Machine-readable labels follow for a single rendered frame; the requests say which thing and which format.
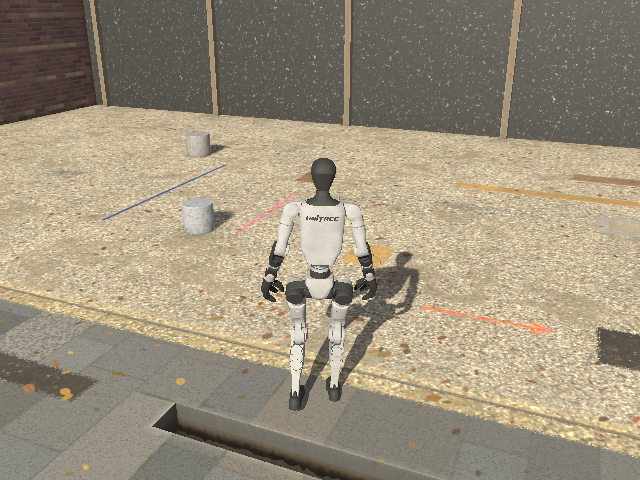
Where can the robot foot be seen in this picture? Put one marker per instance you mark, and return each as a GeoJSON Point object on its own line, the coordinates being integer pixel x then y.
{"type": "Point", "coordinates": [334, 393]}
{"type": "Point", "coordinates": [294, 401]}

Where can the left robot forearm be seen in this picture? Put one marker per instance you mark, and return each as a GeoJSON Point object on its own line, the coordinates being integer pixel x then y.
{"type": "Point", "coordinates": [273, 265]}

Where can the robot left foot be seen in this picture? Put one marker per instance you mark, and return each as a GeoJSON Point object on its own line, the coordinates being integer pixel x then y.
{"type": "Point", "coordinates": [294, 401]}

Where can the right robot hand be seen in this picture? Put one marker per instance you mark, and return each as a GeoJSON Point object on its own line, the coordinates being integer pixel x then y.
{"type": "Point", "coordinates": [372, 285]}

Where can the robot right upper arm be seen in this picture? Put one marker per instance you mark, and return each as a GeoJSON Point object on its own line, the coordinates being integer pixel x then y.
{"type": "Point", "coordinates": [353, 212]}

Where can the robot left upper arm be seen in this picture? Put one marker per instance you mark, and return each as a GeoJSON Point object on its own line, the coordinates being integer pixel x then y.
{"type": "Point", "coordinates": [290, 211]}

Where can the left robot hand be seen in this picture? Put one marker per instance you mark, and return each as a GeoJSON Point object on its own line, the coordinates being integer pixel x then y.
{"type": "Point", "coordinates": [266, 286]}

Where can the robot right foot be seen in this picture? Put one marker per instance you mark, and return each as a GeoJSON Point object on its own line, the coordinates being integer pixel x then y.
{"type": "Point", "coordinates": [334, 393]}

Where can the right robot forearm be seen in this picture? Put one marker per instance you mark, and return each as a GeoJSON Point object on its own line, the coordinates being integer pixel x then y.
{"type": "Point", "coordinates": [366, 264]}

